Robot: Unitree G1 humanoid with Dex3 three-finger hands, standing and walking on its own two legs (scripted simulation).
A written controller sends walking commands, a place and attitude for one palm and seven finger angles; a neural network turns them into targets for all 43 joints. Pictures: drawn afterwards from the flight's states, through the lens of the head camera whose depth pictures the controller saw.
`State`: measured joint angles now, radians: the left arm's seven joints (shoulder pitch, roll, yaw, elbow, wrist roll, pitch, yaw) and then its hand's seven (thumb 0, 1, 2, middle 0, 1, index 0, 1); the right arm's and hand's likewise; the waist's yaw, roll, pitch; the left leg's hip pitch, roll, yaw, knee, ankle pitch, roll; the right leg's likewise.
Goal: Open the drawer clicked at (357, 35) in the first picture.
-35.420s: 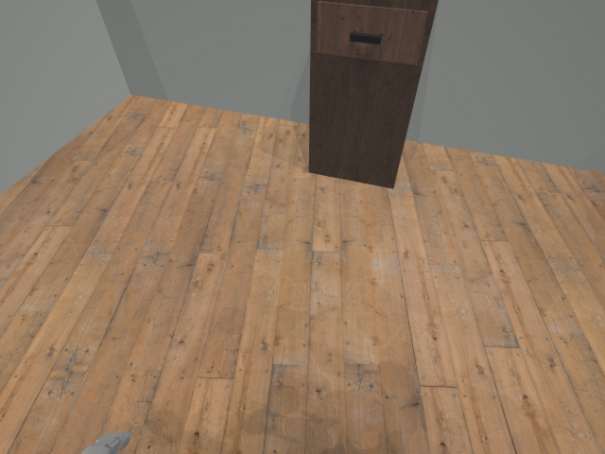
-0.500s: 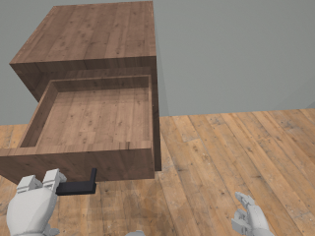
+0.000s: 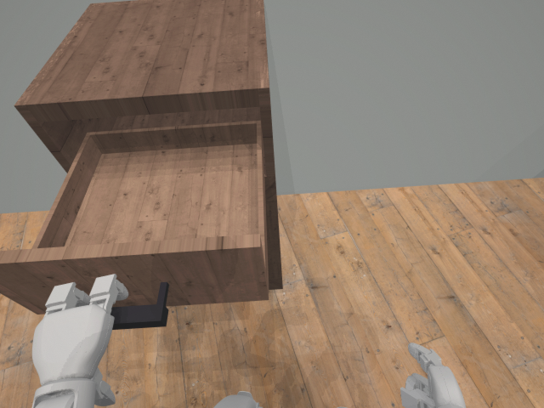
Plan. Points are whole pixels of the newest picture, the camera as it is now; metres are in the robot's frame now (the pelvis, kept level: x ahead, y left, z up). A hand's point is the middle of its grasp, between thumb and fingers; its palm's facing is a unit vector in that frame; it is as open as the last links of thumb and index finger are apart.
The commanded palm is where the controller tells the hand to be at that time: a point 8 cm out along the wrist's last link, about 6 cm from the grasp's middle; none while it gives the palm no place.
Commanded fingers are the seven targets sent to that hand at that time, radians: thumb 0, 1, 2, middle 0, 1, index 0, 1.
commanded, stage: lift the hand off the handle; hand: left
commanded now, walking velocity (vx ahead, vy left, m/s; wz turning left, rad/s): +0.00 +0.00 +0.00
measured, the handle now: (128, 303) +0.25 +0.25 +0.01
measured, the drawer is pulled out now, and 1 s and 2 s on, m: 0.30 0.30 0.30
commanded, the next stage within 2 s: draw the hand back to the body in 1.22 s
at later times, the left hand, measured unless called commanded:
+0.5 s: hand (76, 325) +0.20 +0.27 +0.07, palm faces +0.04 -0.05 -1.00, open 13.6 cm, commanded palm +0.17 +0.27 +0.13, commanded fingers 0.00 -0.50 0.30 -0.30 -1.20 -0.30 -1.20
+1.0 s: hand (34, 303) +0.20 +0.28 +0.14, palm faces +0.08 -0.05 -1.00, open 13.8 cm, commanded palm +0.17 +0.27 +0.20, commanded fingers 0.00 -0.50 0.30 -0.30 -1.20 -0.30 -1.20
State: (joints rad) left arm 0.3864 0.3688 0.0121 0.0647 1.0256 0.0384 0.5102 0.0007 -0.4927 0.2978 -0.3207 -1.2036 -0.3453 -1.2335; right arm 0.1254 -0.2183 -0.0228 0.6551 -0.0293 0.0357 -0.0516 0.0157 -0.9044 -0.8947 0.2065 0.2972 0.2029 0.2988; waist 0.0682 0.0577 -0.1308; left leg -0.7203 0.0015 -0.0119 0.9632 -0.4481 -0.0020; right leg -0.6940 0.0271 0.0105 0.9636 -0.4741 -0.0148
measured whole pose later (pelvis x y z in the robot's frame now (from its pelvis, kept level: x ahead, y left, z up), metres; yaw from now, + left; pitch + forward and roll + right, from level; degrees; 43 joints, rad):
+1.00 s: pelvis +0.02 +0.01 +0.05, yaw +0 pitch +1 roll +0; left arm 0.51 0.50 0.08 -0.36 0.87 0.09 0.17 0.00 -0.50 0.30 -0.32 -1.20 -0.32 -1.20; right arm 0.11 -0.25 0.01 0.63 0.00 0.04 -0.04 0.02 -0.90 -0.89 0.21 0.30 0.20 0.30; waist 0.12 0.10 -0.05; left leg -0.29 -0.01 -0.01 0.59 -0.32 0.01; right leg -0.26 0.02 0.02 0.58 -0.34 -0.01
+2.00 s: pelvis +0.02 +0.01 +0.06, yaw +0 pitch -2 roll -1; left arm 0.54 0.44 0.19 -0.45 0.37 -0.01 0.10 0.00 -0.49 0.30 -0.32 -1.20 -0.32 -1.20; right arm 0.11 -0.25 0.01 0.59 0.01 -0.03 -0.04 0.02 -0.91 -0.90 0.20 0.30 0.20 0.30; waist 0.11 0.11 0.03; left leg -0.19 0.00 -0.02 0.50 -0.27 0.01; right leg -0.14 0.02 0.01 0.46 -0.28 0.00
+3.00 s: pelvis +0.04 -0.01 +0.06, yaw +0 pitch -2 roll +0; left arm 0.56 0.32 0.28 -0.48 -0.06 -0.09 0.10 0.01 0.86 0.88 -0.21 -0.32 -0.21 -0.32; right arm 0.18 -0.21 0.01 0.62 0.00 -0.12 -0.07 0.02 -0.90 -0.89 0.21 0.30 0.20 0.30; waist 0.06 0.07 -0.01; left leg -0.13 0.01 -0.02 0.43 -0.26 -0.01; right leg -0.09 0.03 0.01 0.39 -0.27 -0.02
